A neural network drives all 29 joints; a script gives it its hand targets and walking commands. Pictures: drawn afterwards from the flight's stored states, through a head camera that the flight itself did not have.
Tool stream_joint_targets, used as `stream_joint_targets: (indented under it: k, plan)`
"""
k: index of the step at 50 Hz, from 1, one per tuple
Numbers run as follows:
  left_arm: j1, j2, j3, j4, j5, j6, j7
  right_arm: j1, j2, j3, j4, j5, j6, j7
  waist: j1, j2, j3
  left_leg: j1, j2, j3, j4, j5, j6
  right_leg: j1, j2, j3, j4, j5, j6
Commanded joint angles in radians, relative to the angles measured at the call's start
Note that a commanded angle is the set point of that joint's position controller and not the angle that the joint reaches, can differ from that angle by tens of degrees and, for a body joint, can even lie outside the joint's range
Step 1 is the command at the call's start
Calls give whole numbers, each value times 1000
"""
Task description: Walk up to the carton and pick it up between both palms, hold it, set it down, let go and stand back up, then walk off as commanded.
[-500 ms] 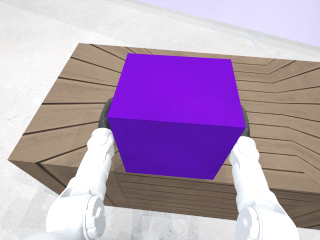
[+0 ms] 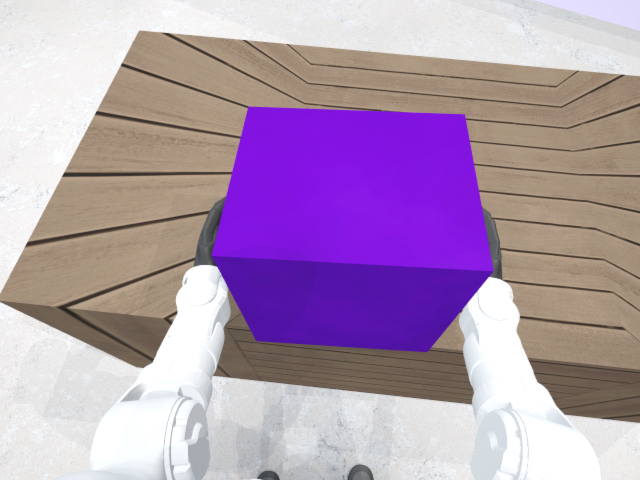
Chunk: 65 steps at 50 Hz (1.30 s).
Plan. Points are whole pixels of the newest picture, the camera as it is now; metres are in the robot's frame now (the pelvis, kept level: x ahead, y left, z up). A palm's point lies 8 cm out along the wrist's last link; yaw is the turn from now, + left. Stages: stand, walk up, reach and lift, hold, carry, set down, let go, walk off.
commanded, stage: set down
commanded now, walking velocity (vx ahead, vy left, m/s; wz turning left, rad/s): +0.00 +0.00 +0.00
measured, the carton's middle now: (347, 242) +0.41 -0.02 -0.02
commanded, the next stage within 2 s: none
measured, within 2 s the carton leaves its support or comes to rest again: rests again in 0.32 s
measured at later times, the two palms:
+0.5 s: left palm (209, 223) +0.40 +0.16 +0.02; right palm (491, 251) +0.39 -0.20 +0.01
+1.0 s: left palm (185, 272) +0.35 +0.19 -0.01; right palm (511, 286) +0.34 -0.22 +0.00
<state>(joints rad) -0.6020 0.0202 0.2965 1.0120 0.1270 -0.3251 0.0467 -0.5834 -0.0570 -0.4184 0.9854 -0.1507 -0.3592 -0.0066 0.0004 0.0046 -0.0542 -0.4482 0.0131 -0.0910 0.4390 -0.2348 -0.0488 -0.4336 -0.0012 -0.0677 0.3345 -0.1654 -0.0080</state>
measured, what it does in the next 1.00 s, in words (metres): stands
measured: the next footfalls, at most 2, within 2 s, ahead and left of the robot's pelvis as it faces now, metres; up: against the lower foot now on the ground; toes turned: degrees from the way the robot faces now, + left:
none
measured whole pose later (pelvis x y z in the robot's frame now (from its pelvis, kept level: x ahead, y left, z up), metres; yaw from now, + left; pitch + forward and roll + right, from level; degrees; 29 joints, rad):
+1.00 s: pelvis -0.05 +0.01 -0.02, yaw -1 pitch +18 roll -3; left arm -0.69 0.15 0.08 1.18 -0.16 -0.32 0.12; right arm -0.77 -0.28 -0.05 1.35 0.21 -0.37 -0.01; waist 0.00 0.04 -0.16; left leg -0.66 0.03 -0.09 0.62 -0.27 -0.06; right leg -0.62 0.02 -0.07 0.45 -0.14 0.00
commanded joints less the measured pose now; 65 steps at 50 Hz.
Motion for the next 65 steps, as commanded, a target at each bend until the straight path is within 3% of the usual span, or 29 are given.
stream_joint_targets:
  k: [1, 5, 9, 13, 15, 17, 20, 22, 25, 28, 32, 35, 39, 46, 49, 52, 57, 60, 63, 65]
  plan:
    - [-681, -537, -438, -112, 16, -140, -45, -562, 425, 261, -68, -203, -151, 121, -32, 116, -961, 298, 39, 109, 105, 911, -103, 200, 54, -50, 46, 619, -6]
    - [-687, -442, -367, -73, 32, -161, -34, -563, 349, 198, -24, -209, -161, 101, -22, 104, -930, 256, 33, 116, 99, 887, -99, 220, 49, -38, 61, 639, 3]
    - [-627, -232, -291, -39, 15, -168, 4, -548, 148, 181, 7, -139, -167, 60, 11, 98, -949, 209, 31, 128, 106, 872, -94, 256, 51, -23, 91, 679, 9]
    - [-554, 97, -216, -60, -57, -145, 76, -505, -186, 189, 35, 23, -151, -13, 32, 107, -988, 178, 30, 137, 141, 895, -89, 273, 62, -2, 125, 724, 9]
    - [-567, 202, -215, -88, -126, -122, 101, -516, -303, 209, 52, 132, -132, -34, 24, 107, -1013, 148, 26, 140, 163, 892, -90, 276, 72, 12, 150, 744, 7]
    - [-583, 232, -229, -95, -176, -103, 107, -540, -338, 241, 61, 222, -121, -40, 15, 96, -1032, 126, 22, 138, 182, 872, -93, 281, 76, 21, 172, 753, 4]
    - [-630, 265, -228, -29, -210, -87, 102, -579, -339, 278, 73, 313, -108, -48, 7, 49, -993, 3, -1, 150, 169, 708, -75, 321, 66, 47, 200, 744, 15]
    - [-656, 288, -242, 50, -235, -78, 91, -613, -343, 320, 91, 365, -89, -51, 1, 21, -926, -43, -7, 147, 156, 598, -58, 321, 60, 54, 204, 675, 27]
    - [-676, 313, -270, 148, -264, -63, 73, -641, -384, 357, 165, 420, -57, -51, -19, 30, -851, 19, 0, 136, 154, 534, -58, 227, 69, 43, 182, 527, 24]
    - [-696, 327, -297, 217, -300, -57, 65, -654, -431, 380, 227, 459, -41, -49, -32, 47, -841, 79, 5, 132, 161, 534, -66, 148, 74, 31, 173, 457, 14]
    - [-688, 321, -313, 200, -334, -58, 60, -671, -454, 407, 237, 503, -54, -38, -28, 82, -924, 177, 16, 116, 207, 717, -101, 72, 89, 15, 184, 507, 1]
    - [-692, 316, -322, 184, -340, -56, 60, -674, -461, 414, 244, 508, -55, -24, -23, 107, -945, 240, 25, 100, 230, 802, -121, -24, 98, 0, 177, 469, -8]
    - [-710, 324, -342, 96, -352, -61, 73, -674, -503, 391, 235, 505, -57, -6, -33, 144, -980, 295, 35, 87, 246, 817, -143, -122, 103, -15, 171, 390, -20]
    - [-604, 355, -329, -103, -347, -66, 88, -536, -544, 377, 178, 512, -80, 12, -42, 162, -1051, 320, 38, 77, 259, 849, -156, -101, 109, -4, 172, 436, -27]
    - [-578, 366, -339, -138, -357, -70, 86, -526, -545, 364, 122, 519, -82, 19, -49, 152, -1046, 285, 28, 75, 246, 780, -146, -78, 108, -2, 187, 417, -19]
    - [-570, 381, -361, -118, -383, -74, 82, -531, -544, 362, 77, 532, -70, 28, -47, 122, -980, 191, 15, 84, 212, 594, -122, -34, 97, 3, 196, 338, -10]
    - [-573, 413, -408, 6, -448, -82, 68, -536, -535, 400, 14, 554, -28, 46, -30, 39, -839, 16, -5, 96, 151, 247, -70, 38, 70, 13, 224, 182, 6]
    - [-557, 415, -448, 63, -490, -76, 61, -511, -524, 432, -13, 569, 12, 61, -28, 17, -753, -47, -10, 88, 122, 76, -46, 46, 54, 13, 239, 67, 3]
    - [-572, 424, -472, 91, -525, -71, 57, -502, -520, 434, -23, 565, 42, 67, -31, 0, -689, -94, -16, 83, 104, -70, -27, 28, 42, 13, 248, -46, -2]
    - [-542, 424, -476, 81, -533, -68, 53, -469, -514, 437, -25, 558, 49, 66, -35, 5, -659, -99, -17, 79, 98, -103, -21, 43, 39, 12, 259, -51, -5]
